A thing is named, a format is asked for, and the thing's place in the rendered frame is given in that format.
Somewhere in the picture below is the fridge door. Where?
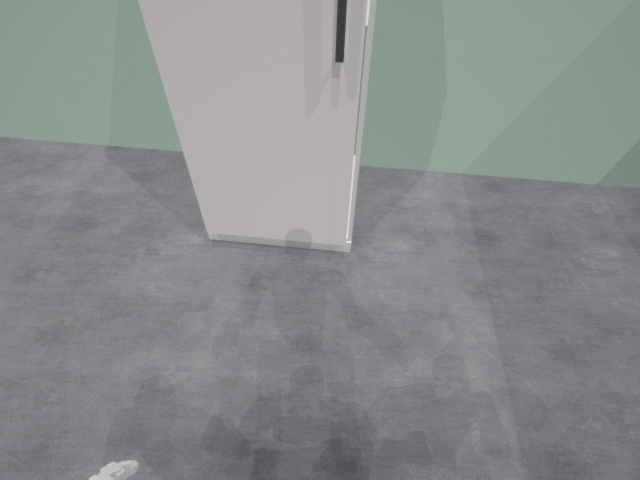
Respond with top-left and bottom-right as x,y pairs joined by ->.
138,0 -> 368,246

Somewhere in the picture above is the left robot hand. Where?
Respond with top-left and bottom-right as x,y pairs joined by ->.
88,460 -> 138,480

